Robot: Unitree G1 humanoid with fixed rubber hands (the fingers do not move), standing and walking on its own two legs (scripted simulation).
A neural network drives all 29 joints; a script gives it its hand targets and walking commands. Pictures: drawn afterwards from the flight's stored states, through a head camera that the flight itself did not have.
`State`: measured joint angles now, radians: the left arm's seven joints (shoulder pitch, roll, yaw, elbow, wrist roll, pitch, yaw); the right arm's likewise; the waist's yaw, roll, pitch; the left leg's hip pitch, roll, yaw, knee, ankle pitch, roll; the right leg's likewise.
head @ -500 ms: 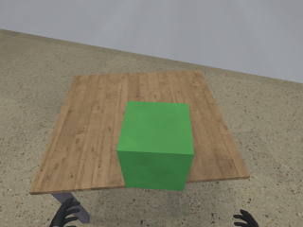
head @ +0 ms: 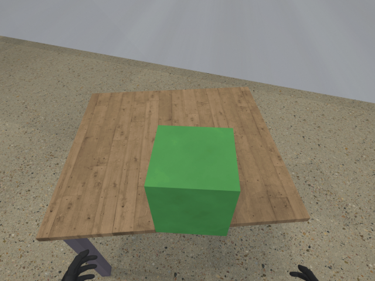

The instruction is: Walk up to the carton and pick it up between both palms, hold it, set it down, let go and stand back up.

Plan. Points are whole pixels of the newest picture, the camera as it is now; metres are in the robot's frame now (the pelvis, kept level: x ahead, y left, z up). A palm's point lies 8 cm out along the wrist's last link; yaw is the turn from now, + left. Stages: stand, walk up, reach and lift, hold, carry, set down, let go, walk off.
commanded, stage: stand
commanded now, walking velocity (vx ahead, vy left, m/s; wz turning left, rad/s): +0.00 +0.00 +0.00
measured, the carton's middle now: (193, 181) +0.39 -0.01 -0.07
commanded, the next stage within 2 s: none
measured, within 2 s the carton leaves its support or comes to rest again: neither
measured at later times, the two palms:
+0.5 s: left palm out of the picture +0.14 +0.27 -0.09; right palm out of the picture +0.10 -0.27 -0.11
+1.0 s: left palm out of the picture +0.13 +0.27 -0.10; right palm out of the picture +0.09 -0.27 -0.12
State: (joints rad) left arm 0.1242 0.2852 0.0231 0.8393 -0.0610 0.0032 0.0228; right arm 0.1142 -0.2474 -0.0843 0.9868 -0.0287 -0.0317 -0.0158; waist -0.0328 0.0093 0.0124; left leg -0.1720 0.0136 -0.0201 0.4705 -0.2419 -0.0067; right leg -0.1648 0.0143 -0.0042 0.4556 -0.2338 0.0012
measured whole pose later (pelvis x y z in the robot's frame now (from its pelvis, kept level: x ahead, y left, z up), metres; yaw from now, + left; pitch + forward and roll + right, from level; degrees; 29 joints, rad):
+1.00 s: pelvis +0.00 +0.00 +0.00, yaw +0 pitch -3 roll +0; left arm 0.12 0.29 0.02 0.90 -0.06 0.00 0.02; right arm 0.11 -0.25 -0.08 1.03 -0.02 -0.03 -0.01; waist -0.03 0.01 0.01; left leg -0.18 0.01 -0.02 0.47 -0.24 -0.01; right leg -0.16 0.01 0.00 0.45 -0.23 0.00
